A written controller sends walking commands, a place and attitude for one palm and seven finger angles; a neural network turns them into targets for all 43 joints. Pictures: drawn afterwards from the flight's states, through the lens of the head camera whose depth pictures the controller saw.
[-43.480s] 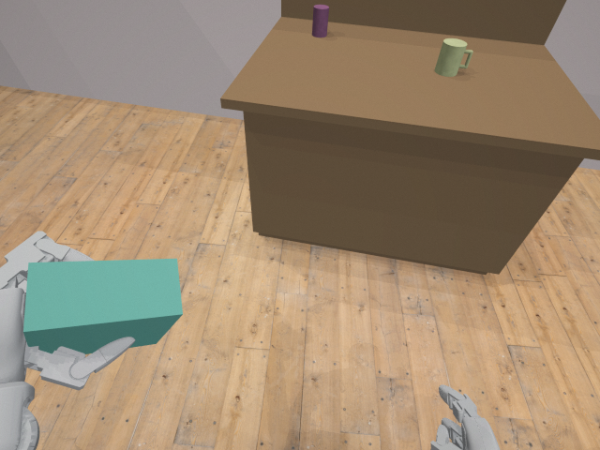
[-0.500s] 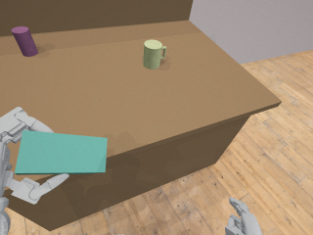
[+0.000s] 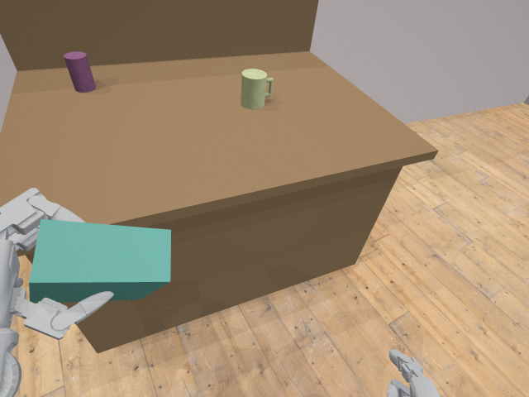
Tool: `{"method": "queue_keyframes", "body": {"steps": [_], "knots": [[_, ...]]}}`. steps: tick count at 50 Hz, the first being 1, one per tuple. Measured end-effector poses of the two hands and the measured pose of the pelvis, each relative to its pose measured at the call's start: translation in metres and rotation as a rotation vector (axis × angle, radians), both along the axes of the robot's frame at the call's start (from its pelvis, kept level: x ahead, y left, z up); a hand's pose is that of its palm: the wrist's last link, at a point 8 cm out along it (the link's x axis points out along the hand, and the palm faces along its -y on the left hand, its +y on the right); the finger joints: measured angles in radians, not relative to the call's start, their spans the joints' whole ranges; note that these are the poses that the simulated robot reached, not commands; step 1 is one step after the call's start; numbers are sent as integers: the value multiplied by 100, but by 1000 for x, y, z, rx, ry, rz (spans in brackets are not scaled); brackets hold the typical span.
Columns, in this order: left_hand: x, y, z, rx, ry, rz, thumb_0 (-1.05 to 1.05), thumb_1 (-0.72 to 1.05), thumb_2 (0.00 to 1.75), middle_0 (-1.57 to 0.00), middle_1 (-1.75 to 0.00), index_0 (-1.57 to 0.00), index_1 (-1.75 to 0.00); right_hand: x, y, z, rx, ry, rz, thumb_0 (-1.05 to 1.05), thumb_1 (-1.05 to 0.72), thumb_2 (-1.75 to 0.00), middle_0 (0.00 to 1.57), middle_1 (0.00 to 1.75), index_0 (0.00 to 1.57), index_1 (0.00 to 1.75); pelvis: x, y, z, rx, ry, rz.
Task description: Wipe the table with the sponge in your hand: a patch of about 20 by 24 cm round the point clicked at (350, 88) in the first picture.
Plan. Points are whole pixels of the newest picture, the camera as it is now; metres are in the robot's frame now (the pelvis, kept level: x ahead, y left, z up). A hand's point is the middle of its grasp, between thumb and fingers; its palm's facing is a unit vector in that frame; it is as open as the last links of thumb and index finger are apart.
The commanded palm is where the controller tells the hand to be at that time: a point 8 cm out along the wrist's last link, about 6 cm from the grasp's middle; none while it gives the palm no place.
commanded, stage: stop stepping back and stand still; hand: left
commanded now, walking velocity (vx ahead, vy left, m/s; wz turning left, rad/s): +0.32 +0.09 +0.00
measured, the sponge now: (118, 267) +0.23 +0.19 +0.15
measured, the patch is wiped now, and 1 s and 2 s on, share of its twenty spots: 1.00 1.00 1.00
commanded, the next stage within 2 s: stand and wait in 0.92 s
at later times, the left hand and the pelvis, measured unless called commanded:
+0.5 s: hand out of the picture +0.07 +0.23 +0.18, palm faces +0.36 -0.85 -0.37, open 10.1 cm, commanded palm +0.03 +0.27 +0.20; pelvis -0.13 -0.01 +0.00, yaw +1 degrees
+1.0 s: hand out of the picture +0.05 +0.20 +0.19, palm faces +0.40 -0.83 -0.38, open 10.1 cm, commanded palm +0.00 +0.24 +0.20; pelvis -0.15 -0.04 +0.01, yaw +1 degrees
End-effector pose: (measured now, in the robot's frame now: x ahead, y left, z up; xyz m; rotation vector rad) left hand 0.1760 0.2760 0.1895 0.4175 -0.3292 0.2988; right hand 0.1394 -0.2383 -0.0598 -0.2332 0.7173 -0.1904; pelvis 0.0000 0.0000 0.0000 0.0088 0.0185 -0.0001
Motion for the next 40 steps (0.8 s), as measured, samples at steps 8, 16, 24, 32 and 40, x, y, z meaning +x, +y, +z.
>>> {"method": "queue_keyframes", "body": {"steps": [8, 16, 24, 32, 40], "knots": [[-60, 13, 6, 36, -75, 52, -2, -53, 105, -73, -135, -76, -134, -57, -2, 3, 10, -106, -35, 1, -91, -90, 20, 30, 20, 30, -46, 2, -6, 60, -27, -18], [-97, -4, 19, 43, -103, 60, -2, -53, 106, -73, -135, -76, -135, -103, 0, -33, 71, 37, 51, 1, -90, -90, 20, 30, 20, 30, -86, -12, -10, -34, -48, 52], [-142, -10, 0, 15, 21, 25, -2, -53, 106, -73, -135, -76, -134, -130, -4, -16, 28, 43, 22, 1, -91, -90, 20, 30, 20, 30, -121, -10, -2, -19, -18, 26], [-155, -2, 15, 32, 18, 109, -2, -53, 106, -73, -135, -76, -134, -143, 2, 2, 90, -53, 42, 1, -91, -90, 20, 30, 20, 30, -142, -20, 14, 0, -39, 23], [-170, -33, 4, 2, 22, 90, -2, -53, 106, -73, -135, -76, -135, -141, -20, -15, 67, 0, 100, 1, -90, -90, 21, 30, 20, 30, -156, -38, 3, -36, -55, 44]]}}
